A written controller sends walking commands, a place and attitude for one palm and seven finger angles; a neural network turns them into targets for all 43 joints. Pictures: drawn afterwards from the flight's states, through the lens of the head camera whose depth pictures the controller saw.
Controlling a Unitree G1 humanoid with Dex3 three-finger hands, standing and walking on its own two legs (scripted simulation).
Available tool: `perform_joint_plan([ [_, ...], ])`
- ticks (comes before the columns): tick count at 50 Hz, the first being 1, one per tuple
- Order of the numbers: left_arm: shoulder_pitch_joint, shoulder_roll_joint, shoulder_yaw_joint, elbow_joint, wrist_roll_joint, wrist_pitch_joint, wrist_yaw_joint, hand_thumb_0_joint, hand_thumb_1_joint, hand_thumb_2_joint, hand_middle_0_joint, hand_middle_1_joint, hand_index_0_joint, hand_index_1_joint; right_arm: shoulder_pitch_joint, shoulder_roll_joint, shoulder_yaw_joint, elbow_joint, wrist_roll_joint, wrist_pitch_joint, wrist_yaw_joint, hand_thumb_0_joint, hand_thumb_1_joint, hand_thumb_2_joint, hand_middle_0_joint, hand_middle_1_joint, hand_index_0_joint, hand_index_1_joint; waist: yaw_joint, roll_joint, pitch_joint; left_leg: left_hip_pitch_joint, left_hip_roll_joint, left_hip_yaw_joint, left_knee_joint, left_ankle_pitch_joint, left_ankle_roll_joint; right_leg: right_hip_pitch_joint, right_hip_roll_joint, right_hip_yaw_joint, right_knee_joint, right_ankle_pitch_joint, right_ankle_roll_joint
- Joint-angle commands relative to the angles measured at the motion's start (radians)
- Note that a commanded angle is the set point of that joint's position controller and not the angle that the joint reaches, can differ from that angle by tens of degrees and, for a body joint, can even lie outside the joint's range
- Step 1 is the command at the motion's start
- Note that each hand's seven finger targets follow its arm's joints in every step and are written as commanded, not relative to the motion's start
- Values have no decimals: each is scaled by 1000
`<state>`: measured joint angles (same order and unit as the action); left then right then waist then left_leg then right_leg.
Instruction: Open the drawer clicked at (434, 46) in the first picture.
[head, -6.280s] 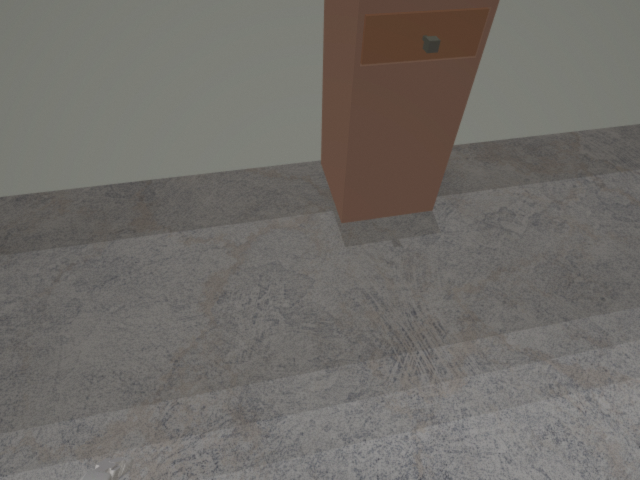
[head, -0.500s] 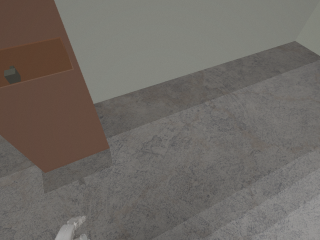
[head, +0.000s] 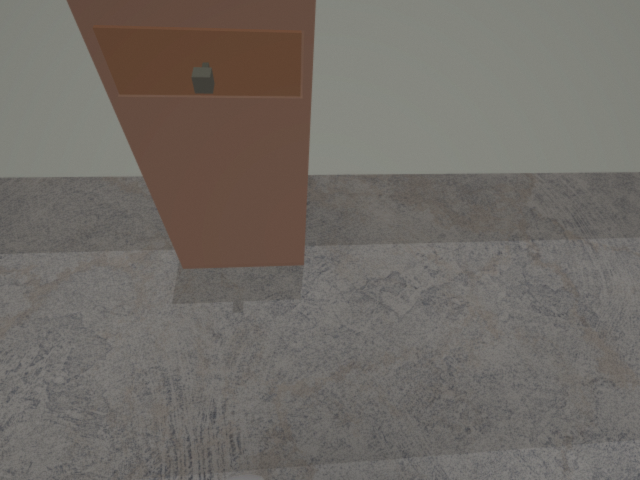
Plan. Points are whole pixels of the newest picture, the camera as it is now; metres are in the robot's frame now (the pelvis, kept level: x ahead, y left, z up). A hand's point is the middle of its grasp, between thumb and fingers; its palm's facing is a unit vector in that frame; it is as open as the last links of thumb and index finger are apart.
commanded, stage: turn to face it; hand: left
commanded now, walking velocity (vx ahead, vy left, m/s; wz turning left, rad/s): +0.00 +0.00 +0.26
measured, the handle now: (204, 75) +0.80 +0.29 +0.03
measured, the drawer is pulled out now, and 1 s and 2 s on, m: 0.00 0.00 0.00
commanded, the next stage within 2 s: take the last steps up to it in 0.18 s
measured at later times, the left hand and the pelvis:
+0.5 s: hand out of the picture +0.05 +0.19 -0.14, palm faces +0.12 -0.96 -0.24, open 7.4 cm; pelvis +0.00 -0.01 +0.01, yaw +6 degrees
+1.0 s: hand out of the picture -0.03 +0.17 -0.16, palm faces +0.28 -0.96 -0.10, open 7.4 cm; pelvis +0.12 +0.06 +0.00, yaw +9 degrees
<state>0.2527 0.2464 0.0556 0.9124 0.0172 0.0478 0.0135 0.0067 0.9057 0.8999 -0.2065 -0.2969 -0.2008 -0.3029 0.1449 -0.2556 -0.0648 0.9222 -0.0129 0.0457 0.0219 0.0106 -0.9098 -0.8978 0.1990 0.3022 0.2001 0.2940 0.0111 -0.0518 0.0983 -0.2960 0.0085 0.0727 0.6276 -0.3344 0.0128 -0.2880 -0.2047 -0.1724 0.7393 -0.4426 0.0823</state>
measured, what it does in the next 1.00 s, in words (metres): walks ahead: right foot, then left foot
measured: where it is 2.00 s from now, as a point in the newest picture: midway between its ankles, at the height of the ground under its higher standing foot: (289, 426)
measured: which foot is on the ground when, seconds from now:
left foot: down 0.00-0.48, up 0.50-0.92, down 0.94-1.00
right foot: up 0.00-0.46, down 0.48-0.96, up 0.98-1.00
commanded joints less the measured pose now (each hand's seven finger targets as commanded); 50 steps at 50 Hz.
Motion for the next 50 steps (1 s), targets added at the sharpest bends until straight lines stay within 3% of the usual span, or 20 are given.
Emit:
perform_joint_plan([
  [1,-75,71,13,-98,-1,-8,20,0,900,900,-200,-300,-200,-300,180,-226,-50,-14,-7,-35,-31,0,-900,-900,200,300,200,300,-83,297,-217,281,365,-345,-243,827,187,-253,60,146,382,-175,-9],
  [6,-28,82,18,-24,-4,-15,-1,0,900,900,-200,-300,-200,-300,59,-143,-13,-37,-2,-45,-44,0,-900,-900,200,300,200,300,-24,190,-152,235,224,-201,-253,757,130,-221,91,141,376,29,3],
  [14,-72,58,9,-30,-6,-6,9,0,900,900,-200,-300,-200,-300,91,-128,-16,-9,-8,-38,-43,0,-900,-900,200,300,200,300,-38,187,-104,191,239,-289,-310,542,164,-158,120,144,183,8,6],
  [18,-48,31,0,-15,-1,-23,-1,0,900,900,-200,-300,-200,-300,93,-117,-15,7,-16,-39,-40,0,-900,-900,200,300,200,300,-35,209,-101,109,232,-365,-366,106,164,-50,150,128,19,-13,-21],
  [21,58,21,-4,33,7,-47,-10,0,900,900,-200,-300,-200,-300,81,-99,-15,25,-11,-42,-37,0,-900,-900,200,300,200,300,13,137,-89,-30,172,-347,-319,-152,121,166,184,91,-237,105,-35],
  [22,114,33,1,55,11,-59,-8,0,900,900,-200,-300,-200,-300,86,-67,-12,33,-7,-45,-36,0,-900,-900,200,300,200,300,37,63,-86,-113,114,-296,-224,-201,83,279,156,121,-353,125,-44],
  [23,165,97,14,69,23,-72,0,0,900,900,-200,-300,-200,-300,111,1,2,29,4,-51,-34,0,-900,-900,200,300,200,300,53,-134,-84,-284,10,-174,6,-215,30,391,-21,344,-480,-71,-97],
  [24,205,160,27,66,19,-71,7,0,900,900,-200,-300,-200,-300,45,9,7,-15,-2,-53,-29,0,-900,-900,200,300,200,300,90,-280,-2,-413,-45,-84,207,-254,-2,322,-214,624,-627,-246,-195],
  [25,202,149,22,62,10,-72,12,0,900,900,-200,-300,-200,-300,7,-43,-8,-26,-14,-51,-19,0,-900,-900,200,300,200,300,79,-145,50,-416,3,-125,315,-197,3,206,-243,636,-676,-326,-237],
  [27,144,90,16,74,6,-91,15,0,900,900,-200,-300,-200,-300,32,-40,-16,13,-18,-46,-8,0,-900,-900,200,300,200,300,34,-120,93,-394,43,-123,407,-72,2,137,-179,564,-675,-261,-216],
  [29,116,30,-3,78,1,-102,11,0,900,900,-200,-300,-200,-300,102,-9,-18,59,-19,-40,-1,0,-900,-900,200,300,200,300,-9,-58,98,-341,58,-96,443,50,-15,99,-95,362,-641,-70,-178],
  [31,135,13,-8,94,-1,-111,10,0,900,900,-200,-300,-200,-300,133,16,-18,81,-15,-35,2,0,-900,-900,200,300,200,300,-23,-62,85,-320,61,-70,453,120,-30,95,-55,259,-638,44,-163],
  [41,305,3,-8,212,14,-125,15,0,900,900,-200,-300,-200,-300,-46,67,4,37,-8,-68,8,0,-900,-900,200,300,200,300,44,-95,49,-284,84,28,106,85,-26,247,-76,195,-540,403,-213],
  [43,305,15,-3,222,14,-119,16,0,900,900,-200,-300,-200,-300,-31,71,8,42,-6,-81,7,0,-900,-900,200,300,200,300,41,-118,27,-185,64,51,26,57,-9,236,-76,184,-486,457,-209],
  [45,282,16,-1,227,7,-114,16,0,900,900,-200,-300,-200,-300,91,51,4,85,-10,-96,-6,0,-900,-900,200,300,200,300,-23,-84,-30,38,18,91,-109,120,3,180,-30,141,-333,548,-179],
  [46,277,-4,-5,227,3,-111,12,0,900,900,-200,-300,-200,-300,227,3,-7,130,-12,-104,-16,0,-900,-900,200,300,200,300,-77,14,-102,249,32,63,-156,154,16,91,14,100,-146,541,-156],
  [47,314,-54,-10,212,-6,-109,6,0,900,900,-200,-300,-200,-300,363,-102,-32,163,-22,-113,-29,0,-900,-900,200,300,200,300,-117,237,-225,490,271,-225,-190,170,83,-118,109,31,113,249,-104],
  [48,277,-75,-19,177,-7,-108,2,0,900,900,-200,-300,-200,-300,461,-167,-43,186,-12,-106,-38,0,-900,-900,200,300,200,300,-136,371,-265,542,442,-479,-328,217,153,-269,187,53,354,-139,-87],
  [49,210,-48,-10,159,-3,-100,7,0,900,900,-200,-300,-200,-300,427,-161,-39,184,-10,-94,-44,0,-900,-900,200,300,200,300,-127,242,-195,448,468,-483,-373,127,179,-299,146,134,455,-131,-112],
  [50,170,-59,-8,163,1,-96,5,0,900,900,-200,-300,-200,-300,352,-108,-30,178,-12,-99,-50,0,-900,-900,200,300,200,300,-108,252,-149,368,422,-419,-390,143,152,-329,110,156,508,-48,-110],
])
